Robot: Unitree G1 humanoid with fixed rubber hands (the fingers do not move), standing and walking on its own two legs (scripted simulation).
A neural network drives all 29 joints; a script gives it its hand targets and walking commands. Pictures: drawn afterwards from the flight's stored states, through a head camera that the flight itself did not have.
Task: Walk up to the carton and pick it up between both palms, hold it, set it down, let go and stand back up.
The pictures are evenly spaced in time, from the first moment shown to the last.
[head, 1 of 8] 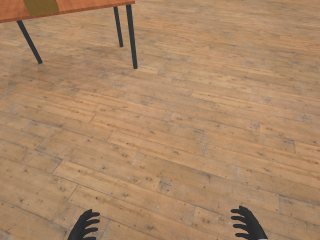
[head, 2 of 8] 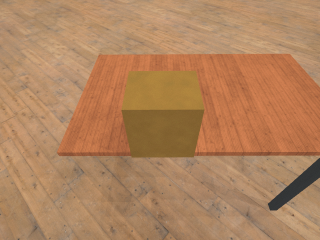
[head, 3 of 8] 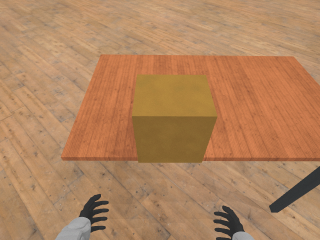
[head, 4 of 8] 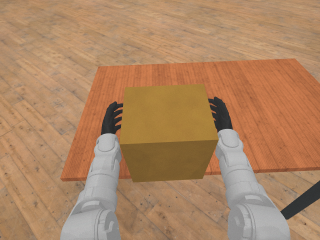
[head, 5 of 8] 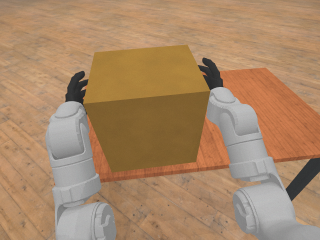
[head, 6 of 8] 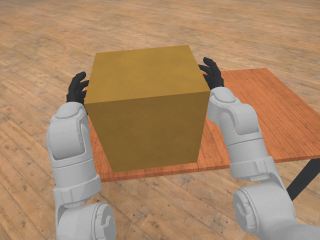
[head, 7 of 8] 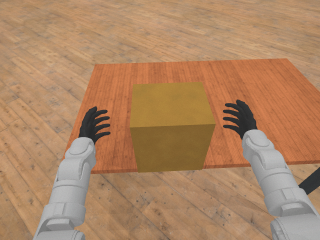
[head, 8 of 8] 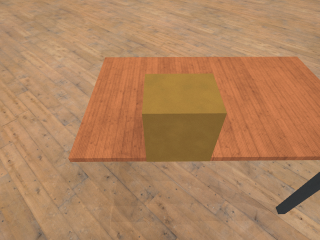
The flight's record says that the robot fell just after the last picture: no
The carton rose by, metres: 0.18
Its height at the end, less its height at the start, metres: +0.00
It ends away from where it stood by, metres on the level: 0.01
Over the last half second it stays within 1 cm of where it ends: yes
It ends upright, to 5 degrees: yes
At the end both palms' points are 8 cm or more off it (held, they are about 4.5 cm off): yes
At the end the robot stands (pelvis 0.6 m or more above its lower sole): yes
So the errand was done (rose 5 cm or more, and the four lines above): yes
